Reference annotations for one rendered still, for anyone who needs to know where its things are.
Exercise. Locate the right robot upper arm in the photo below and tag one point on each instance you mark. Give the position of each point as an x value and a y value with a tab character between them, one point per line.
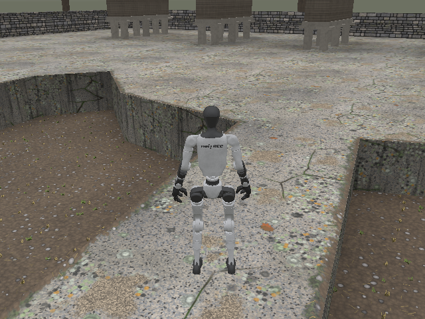
232	140

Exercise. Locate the left robot thigh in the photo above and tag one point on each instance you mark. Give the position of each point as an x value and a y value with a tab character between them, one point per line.
196	196

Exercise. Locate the robot thigh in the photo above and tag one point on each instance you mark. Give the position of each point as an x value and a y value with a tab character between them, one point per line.
196	196
228	200

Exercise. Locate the left robot upper arm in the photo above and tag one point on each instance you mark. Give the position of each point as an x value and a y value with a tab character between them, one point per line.
190	142

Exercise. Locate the robot right hand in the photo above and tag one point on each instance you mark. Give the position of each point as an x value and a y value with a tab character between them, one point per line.
244	189

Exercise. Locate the right robot forearm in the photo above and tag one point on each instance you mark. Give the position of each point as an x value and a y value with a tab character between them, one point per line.
243	176

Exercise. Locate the left robot forearm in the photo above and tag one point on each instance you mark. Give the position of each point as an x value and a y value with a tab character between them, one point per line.
180	177

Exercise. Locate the right robot thigh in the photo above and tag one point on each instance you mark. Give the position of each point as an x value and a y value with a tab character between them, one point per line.
228	200

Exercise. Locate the robot left hand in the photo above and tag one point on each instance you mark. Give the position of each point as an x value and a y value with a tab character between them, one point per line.
176	193

